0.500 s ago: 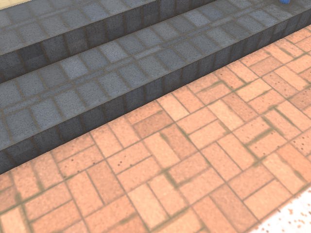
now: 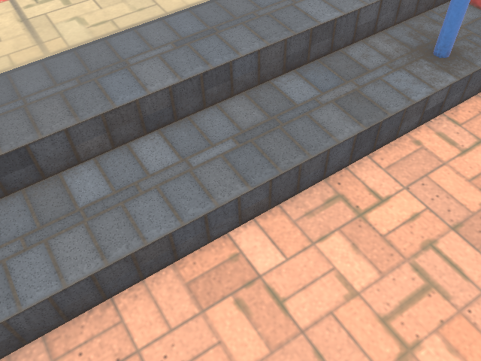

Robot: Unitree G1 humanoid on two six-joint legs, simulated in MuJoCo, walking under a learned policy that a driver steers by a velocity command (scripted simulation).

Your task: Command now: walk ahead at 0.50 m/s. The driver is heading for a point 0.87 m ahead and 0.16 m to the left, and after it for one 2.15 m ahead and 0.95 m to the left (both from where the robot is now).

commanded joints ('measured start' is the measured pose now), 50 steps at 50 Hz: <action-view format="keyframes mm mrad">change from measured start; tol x32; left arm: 1 -11 104 25 -41 -4 -30 -4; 50 -5 120 18 -9 10 -29 13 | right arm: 1 29 -47 -15 -60 -8 9 -7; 13 -353 -54 5 -184 4 -10 28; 20 154 -200 -54 -60 -6 -4 19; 50 5 -115 -24 -2 17 -1 -14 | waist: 1 -22 -105 -37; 20 -119 191 -373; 50 23 -134 -64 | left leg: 1 -125 73 -31 -62 77 -25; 15 -68 0 13 -622 266 29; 18 498 67 -57 -623 312 135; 20 892 331 -661 -787 61 304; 26 339 168 -216 -955 299 217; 40 517 208 -73 -918 424 158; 43 467 135 -39 -633 716 108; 46 -221 -75 -98 143 -249 14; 50 -159 75 -72 63 30 10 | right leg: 1 87 -274 270 -241 153 -194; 17 273 -255 131 64 481 -68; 21 -510 -89 147 875 -373 32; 40 -324 -142 56 129 117 42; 43 53 -85 12 60 89 -17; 45 706 -465 568 33 68 -214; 50 208 -342 262 -194 32 -114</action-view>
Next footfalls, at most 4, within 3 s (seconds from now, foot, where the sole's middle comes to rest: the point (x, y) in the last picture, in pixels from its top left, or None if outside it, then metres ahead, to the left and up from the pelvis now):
0.36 left None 0.34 0.16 -0.78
0.88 right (291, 315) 0.62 -0.09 -0.78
1.48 left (174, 204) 0.91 0.25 -0.62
2.26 right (238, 175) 1.02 0.06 -0.62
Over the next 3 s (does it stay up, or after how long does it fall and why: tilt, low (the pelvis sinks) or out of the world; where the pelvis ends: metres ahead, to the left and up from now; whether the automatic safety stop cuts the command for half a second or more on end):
stays up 1.02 0.25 0.15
